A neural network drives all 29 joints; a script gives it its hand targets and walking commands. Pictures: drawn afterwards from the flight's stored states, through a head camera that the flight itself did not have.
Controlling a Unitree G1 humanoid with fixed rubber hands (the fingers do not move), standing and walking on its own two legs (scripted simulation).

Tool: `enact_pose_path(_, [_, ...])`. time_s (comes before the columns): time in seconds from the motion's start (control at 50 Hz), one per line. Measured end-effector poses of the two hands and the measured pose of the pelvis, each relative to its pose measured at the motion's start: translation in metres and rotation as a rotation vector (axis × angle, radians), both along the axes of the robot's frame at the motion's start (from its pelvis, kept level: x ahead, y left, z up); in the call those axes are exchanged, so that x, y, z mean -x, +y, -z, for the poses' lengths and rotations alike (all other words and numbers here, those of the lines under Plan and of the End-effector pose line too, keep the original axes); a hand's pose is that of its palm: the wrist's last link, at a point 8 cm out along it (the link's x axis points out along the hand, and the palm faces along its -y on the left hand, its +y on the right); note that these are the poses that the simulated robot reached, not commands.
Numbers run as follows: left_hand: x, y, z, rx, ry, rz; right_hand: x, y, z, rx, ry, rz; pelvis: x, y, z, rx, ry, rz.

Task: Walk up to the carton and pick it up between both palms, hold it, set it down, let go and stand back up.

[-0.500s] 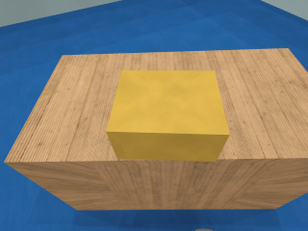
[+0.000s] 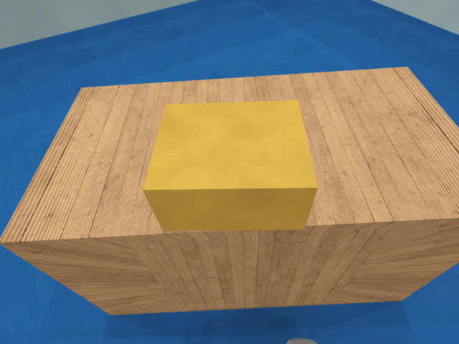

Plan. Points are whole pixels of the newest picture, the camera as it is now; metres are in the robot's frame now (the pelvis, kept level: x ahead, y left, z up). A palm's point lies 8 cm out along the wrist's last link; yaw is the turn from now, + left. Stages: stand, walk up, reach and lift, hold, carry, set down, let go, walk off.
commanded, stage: stand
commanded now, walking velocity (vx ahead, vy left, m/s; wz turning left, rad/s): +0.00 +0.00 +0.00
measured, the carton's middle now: (231, 164) +0.48 +0.03 -0.01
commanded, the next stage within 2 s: none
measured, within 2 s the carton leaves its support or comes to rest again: neither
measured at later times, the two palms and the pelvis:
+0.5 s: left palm out of the picture +0.04 +0.23 -0.13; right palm out of the picture -0.01 -0.24 -0.14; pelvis +0.00 +0.00 +0.00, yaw -1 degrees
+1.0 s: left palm out of the picture +0.06 +0.24 -0.13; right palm out of the picture +0.01 -0.24 -0.14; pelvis +0.02 +0.01 +0.00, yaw -2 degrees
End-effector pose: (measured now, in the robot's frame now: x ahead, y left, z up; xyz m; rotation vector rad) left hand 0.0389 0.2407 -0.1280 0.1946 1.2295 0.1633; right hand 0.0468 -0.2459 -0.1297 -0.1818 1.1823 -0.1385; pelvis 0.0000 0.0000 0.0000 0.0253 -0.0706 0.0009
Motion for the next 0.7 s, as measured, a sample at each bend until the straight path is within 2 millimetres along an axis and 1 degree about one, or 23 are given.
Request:
enact_pose_path(0.16, [0.011, -0.003, 0.000, -0.006, 0.025, -0.006, 0.026, -0.003, 0.004, -0.006, 0.054, 0.024, 0.006, -0.004, 0.000, -0.003, 0.011, 0.010])
enact_pose_path(0.28, [0.010, -0.004, 0.002, -0.004, 0.026, -0.003, 0.043, -0.003, 0.005, -0.006, 0.089, 0.045, 0.008, -0.005, 0.000, -0.004, 0.018, 0.016])
enact_pose_path(0.36, [0.008, -0.005, 0.003, 0.000, 0.022, -0.002, 0.050, -0.002, 0.006, -0.006, 0.105, 0.059, 0.008, -0.005, 0.000, -0.005, 0.022, 0.019])
enact_pose_path(0.48, [0.003, -0.007, 0.004, 0.007, 0.018, -0.001, 0.054, 0.001, 0.006, -0.008, 0.113, 0.076, 0.004, -0.004, 0.000, -0.005, 0.025, 0.022])
enact_pose_path(0.7, [-0.004, -0.007, 0.003, 0.007, 0.015, -0.005, 0.048, 0.005, 0.009, -0.014, 0.125, 0.092, -0.006, -0.001, 0.000, 0.005, 0.030, 0.026])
